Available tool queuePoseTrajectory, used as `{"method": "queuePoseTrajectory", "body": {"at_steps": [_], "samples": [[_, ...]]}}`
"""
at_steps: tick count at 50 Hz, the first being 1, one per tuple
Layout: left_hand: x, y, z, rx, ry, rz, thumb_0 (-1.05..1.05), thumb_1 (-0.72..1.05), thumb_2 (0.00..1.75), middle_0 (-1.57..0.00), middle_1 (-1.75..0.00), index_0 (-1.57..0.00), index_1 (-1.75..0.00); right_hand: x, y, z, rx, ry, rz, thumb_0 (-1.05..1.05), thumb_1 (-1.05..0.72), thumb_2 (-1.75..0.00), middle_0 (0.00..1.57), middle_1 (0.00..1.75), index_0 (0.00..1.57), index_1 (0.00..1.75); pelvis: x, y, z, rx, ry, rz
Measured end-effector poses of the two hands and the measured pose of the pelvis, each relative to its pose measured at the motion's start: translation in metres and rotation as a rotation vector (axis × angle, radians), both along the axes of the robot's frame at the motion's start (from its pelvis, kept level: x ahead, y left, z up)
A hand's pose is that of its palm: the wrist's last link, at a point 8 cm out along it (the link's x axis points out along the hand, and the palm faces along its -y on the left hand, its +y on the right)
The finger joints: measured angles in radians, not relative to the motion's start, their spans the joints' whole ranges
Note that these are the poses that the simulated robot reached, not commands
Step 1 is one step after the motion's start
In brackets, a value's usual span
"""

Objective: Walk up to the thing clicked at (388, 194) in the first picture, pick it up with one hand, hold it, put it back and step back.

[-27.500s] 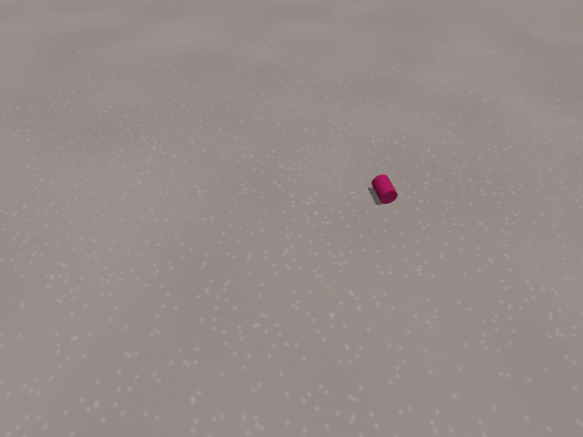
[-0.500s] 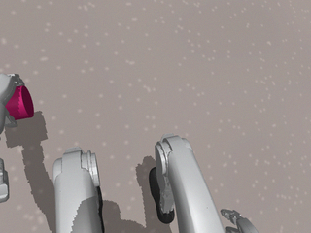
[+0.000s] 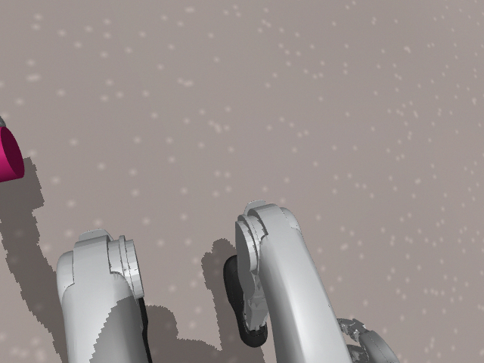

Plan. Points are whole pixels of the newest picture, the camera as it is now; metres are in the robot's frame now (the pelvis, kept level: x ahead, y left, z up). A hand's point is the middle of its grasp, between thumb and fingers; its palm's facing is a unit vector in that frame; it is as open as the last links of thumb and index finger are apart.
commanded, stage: lower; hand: left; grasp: from above
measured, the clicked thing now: out of the picture +0.45 +0.35 -0.21
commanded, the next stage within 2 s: rest in 0.14 s
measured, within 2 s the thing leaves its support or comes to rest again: rests again in 1.84 s
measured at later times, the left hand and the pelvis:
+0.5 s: hand out of the picture +0.45 +0.33 -0.24, palm faces -0.47 -0.12 -0.87, open 10.9 cm; pelvis +0.00 +0.00 -0.03, yaw -2 degrees
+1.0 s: hand (4, 165) +0.45 +0.33 -0.27, palm faces -0.47 -0.13 -0.88, open 10.9 cm; pelvis +0.00 +0.00 -0.04, yaw -4 degrees
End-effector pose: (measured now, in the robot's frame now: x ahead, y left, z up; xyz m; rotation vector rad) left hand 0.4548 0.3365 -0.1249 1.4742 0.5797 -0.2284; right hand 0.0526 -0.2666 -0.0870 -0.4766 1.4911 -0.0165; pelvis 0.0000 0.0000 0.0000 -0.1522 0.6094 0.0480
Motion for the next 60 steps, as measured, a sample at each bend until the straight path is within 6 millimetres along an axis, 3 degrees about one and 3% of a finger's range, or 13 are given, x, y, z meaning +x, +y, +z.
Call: {"method": "queuePoseTrajectory", "body": {"at_steps": [21,33,60], "samples": [[0.001,-0.001,-0.05,-0.014,-0.018,-0.014,0.0,-0.08,0.35,-0.73,-0.35,-0.75,-0.34,0.005,0.004,-0.02,-0.011,0.02,0.054,0.0,-0.9,-0.9,0.21,0.3,0.2,0.3,0.003,0.002,-0.028,-0.022,-0.034,-0.021],[0.006,-0.005,-0.072,-0.028,-0.016,0.002,0.0,-0.07,0.35,-0.72,-0.36,-0.73,-0.35,-0.001,0.006,-0.018,-0.018,0.033,0.08,0.0,-0.89,-0.9,0.21,0.3,0.2,0.3,0.004,0.003,-0.034,-0.037,-0.051,-0.032],[0.004,-0.006,-0.09,-0.026,-0.011,0.01,0.0,-0.08,0.39,-0.7,-0.39,-0.72,-0.39,0.003,0.008,-0.012,-0.011,0.016,0.164,0.0,-0.89,-0.9,0.21,0.3,0.2,0.3,0.001,0.004,-0.038,-0.057,-0.088,-0.046]]}}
